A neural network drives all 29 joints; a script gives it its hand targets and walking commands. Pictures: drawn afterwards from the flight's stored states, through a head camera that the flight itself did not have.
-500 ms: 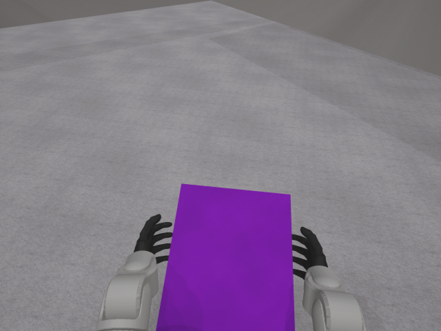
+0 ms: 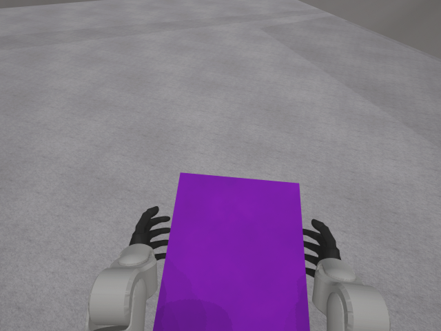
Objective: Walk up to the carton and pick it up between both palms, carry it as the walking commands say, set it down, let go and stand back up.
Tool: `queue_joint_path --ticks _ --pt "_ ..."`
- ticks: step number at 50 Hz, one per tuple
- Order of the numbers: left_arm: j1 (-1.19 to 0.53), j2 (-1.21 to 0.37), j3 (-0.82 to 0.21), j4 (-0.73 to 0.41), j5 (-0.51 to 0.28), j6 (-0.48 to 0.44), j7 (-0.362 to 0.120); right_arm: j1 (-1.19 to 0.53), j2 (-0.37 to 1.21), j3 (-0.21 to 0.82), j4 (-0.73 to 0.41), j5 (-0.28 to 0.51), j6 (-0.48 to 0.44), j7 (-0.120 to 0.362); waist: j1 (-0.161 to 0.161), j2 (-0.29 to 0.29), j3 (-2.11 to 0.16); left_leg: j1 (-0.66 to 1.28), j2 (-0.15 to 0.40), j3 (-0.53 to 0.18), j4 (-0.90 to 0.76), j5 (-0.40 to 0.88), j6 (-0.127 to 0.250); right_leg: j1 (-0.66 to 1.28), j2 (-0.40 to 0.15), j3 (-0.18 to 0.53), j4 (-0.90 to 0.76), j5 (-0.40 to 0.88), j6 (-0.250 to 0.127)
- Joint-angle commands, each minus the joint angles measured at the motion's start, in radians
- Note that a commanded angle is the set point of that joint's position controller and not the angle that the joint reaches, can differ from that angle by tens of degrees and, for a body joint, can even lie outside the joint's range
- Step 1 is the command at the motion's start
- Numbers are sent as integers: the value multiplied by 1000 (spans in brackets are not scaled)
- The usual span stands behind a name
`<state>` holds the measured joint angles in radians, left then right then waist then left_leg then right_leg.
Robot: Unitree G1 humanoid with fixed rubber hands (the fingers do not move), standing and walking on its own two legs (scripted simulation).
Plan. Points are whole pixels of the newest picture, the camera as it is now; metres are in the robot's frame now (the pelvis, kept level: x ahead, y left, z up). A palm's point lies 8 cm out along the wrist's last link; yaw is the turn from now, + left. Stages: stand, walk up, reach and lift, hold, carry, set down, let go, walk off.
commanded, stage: carry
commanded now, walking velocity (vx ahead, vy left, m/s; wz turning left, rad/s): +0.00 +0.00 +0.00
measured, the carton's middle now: (230, 265) +0.27 -0.01 +0.00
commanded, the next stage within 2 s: none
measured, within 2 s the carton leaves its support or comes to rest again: neither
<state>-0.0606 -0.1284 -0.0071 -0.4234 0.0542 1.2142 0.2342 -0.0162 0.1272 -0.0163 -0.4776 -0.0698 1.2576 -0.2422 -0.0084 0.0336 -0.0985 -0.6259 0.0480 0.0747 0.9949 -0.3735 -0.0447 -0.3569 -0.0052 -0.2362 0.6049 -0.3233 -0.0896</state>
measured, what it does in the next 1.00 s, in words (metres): steps on the spot: left foot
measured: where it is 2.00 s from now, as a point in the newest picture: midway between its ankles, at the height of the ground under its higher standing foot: outside the picture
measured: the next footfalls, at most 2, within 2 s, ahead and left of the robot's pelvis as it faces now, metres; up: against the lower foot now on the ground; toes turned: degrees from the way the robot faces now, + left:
left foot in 0.08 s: +0.03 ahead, +0.09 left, +0.00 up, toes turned +8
right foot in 1.26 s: +0.05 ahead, -0.24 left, +0.00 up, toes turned +4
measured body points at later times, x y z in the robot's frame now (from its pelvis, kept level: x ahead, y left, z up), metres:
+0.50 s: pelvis -0.04 -0.05 +0.01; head -0.05 -0.05 +0.46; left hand +0.24 +0.11 +0.08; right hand +0.23 -0.19 +0.07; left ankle -0.01 +0.08 -0.72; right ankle +0.00 -0.06 -0.72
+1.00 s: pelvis -0.03 -0.08 +0.00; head -0.02 -0.09 +0.45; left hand +0.26 +0.07 +0.04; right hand +0.25 -0.23 +0.04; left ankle -0.01 +0.08 -0.72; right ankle +0.00 -0.08 -0.72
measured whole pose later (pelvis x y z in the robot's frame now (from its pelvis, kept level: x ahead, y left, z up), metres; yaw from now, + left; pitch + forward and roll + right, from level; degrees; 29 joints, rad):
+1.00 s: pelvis -0.03 -0.08 +0.00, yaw +1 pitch +5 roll +3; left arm -0.17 -0.14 0.13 -0.08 0.11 0.93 0.17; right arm -0.14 0.13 -0.05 -0.09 -0.10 0.95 -0.17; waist -0.01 -0.05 -0.09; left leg -0.39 0.07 0.09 0.50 -0.19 -0.06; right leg -0.44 0.05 -0.20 0.61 -0.27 0.09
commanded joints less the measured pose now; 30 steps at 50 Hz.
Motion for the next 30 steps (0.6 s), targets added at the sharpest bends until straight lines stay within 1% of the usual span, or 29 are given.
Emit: queue_joint_path --ticks 1,2,3,4,5,6,7,8,9,10,11,12,13,14,15,16,17,18,19,20,21,22,23,25,26,27,28,29,30 --pt "-504 -1010 -583 -226 -371 -46 -245 -593 954 633 -199 383 -68 276 4 -161 -285 62 -22 26 -129 -36 21 234 -258 248 -172 462 -21" --pt "-472 -998 -575 -196 -363 -35 -241 -554 935 612 -171 372 -57 270 12 -175 -290 106 -31 42 -236 -44 27 255 -250 231 -133 550 -31" --pt "-474 -994 -583 -193 -369 -29 -242 -527 931 600 -157 357 -53 266 10 -173 -309 159 -32 55 -366 8 29 264 -248 224 -108 585 -24" --pt "-439 -995 -580 -159 -366 -20 -242 -518 925 589 -155 352 -50 263 3 -140 -335 252 -14 67 -561 153 23 269 -233 211 -71 593 11" --pt "-446 -1002 -590 -154 -372 -17 -238 -522 929 571 -151 346 -52 261 7 -104 -377 378 55 -9 -614 300 27 208 -203 206 -16 559 45" --pt "-480 -1007 -610 -181 -392 -18 -243 -526 924 556 -148 338 -63 263 3 96 -417 488 173 -192 -470 702 99 39 -157 189 25 424 120" --pt "-510 -1034 -624 -202 -407 -17 -248 -524 956 555 -144 343 -67 265 -3 190 -440 537 207 -248 -494 717 139 -22 -124 170 22 194 134" --pt "-546 -1035 -629 -209 -410 -16 -250 -527 964 544 -138 339 -67 266 -5 181 -431 524 232 -276 -522 677 158 -34 -103 169 14 102 132" --pt "-560 -1050 -623 -207 -411 -19 -257 -569 986 555 -158 348 -74 271 -5 109 -414 498 217 -245 -525 596 157 8 -110 179 -35 118 126" --pt "-545 -1047 -609 -168 -405 -13 -261 -561 983 543 -122 339 -68 271 -3 70 -365 427 177 -213 -531 541 134 46 -114 194 -76 170 113" --pt "-542 -1058 -612 -156 -408 -10 -267 -564 999 545 -115 335 -67 270 1 25 -339 357 137 -161 -526 412 102 106 -137 222 -134 225 105" --pt "-530 -1063 -600 -151 -408 -13 -271 -570 1017 550 -107 340 -66 271 2 -18 -351 314 95 -122 -502 290 81 163 -164 249 -181 272 98" --pt "-524 -1060 -589 -134 -395 -15 -272 -572 1011 555 -105 338 -65 272 0 -55 -329 283 67 -103 -502 186 67 177 -190 280 -217 266 91" --pt "-535 -1070 -587 -131 -389 -21 -273 -599 1009 565 -122 344 -72 278 -1 -68 -326 274 55 -89 -493 141 58 172 -209 302 -246 210 84" --pt "-518 -1062 -566 -88 -376 -21 -273 -624 988 558 -115 340 -74 275 0 -76 -308 272 49 -89 -491 131 59 145 -213 310 -275 122 81" --pt "-511 -1036 -532 -38 -352 -32 -274 -628 961 539 -73 325 -82 279 -1 -58 -306 279 52 -94 -501 139 61 142 -210 297 -284 75 82" --pt "-534 -995 -483 28 -319 -58 -276 -634 933 492 25 298 -102 287 -1 -52 -301 298 60 -100 -525 154 61 130 -201 280 -288 41 78" --pt "-564 -998 -479 8 -318 -82 -279 -678 941 503 8 309 -124 293 1 -59 -293 291 59 -92 -522 144 58 125 -197 277 -306 11 90" --pt "-577 -1038 -516 -64 -348 -92 -278 -684 982 543 -59 340 -132 294 1 -61 -288 279 56 -99 -525 137 60 131 -197 279 -313 -2 93" --pt "-557 -1053 -525 -70 -349 -93 -276 -691 986 561 -86 349 -135 292 2 -56 -296 289 50 -85 -517 129 59 127 -202 284 -320 -15 95" --pt "-532 -1011 -475 25 -309 -98 -272 -670 951 519 12 321 -140 292 2 -41 -312 277 50 -88 -518 132 61 149 -210 281 -321 -13 94" --pt "-537 -994 -461 41 -294 -109 -273 -688 940 521 19 320 -150 296 4 -65 -304 266 47 -78 -511 118 60 150 -219 288 -337 -31 101" --pt "-549 -1015 -478 -11 -310 -118 -273 -704 962 547 -33 337 -158 296 4 -66 -296 266 43 -78 -502 115 60 147 -223 297 -349 -31 102" --pt "-547 -993 -466 14 -298 -130 -272 -695 946 536 2 328 -169 295 6 -60 -299 273 36 -70 -496 113 55 145 -223 298 -358 -41 100" --pt "-552 -1019 -497 -41 -319 -132 -272 -700 966 559 -55 345 -175 293 7 -53 -309 269 31 -68 -488 101 57 150 -230 303 -367 -54 107" --pt "-538 -1003 -484 -18 -309 -132 -271 -678 956 554 -26 334 -174 291 7 -72 -311 266 30 -61 -472 111 55 162 -232 306 -367 -20 105" --pt "-515 -999 -485 1 -306 -131 -271 -646 946 542 -6 323 -174 288 7 -62 -331 271 29 -66 -479 120 53 173 -230 298 -355 7 101" --pt "-501 -997 -495 -21 -307 -127 -269 -644 949 562 -28 333 -171 288 8 -48 -319 272 22 -59 -473 111 53 170 -234 305 -358 27 106" --pt "-508 -970 -472 12 -294 -133 -273 -638 928 534 17 311 -179 288 10 -43 -335 275 20 -51 -466 102 55 184 -244 314 -363 63 112"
